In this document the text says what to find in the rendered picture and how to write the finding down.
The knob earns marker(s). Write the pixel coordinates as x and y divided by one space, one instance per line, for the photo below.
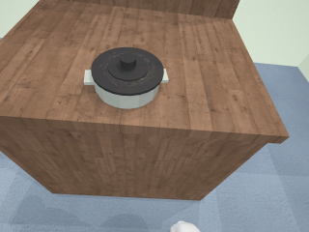
128 60

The right robot thigh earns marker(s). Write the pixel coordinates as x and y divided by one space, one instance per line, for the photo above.
183 226

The pot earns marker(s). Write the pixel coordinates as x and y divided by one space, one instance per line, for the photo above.
123 102

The table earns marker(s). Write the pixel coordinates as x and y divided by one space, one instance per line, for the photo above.
212 115

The lid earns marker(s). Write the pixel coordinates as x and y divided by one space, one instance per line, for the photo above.
110 76

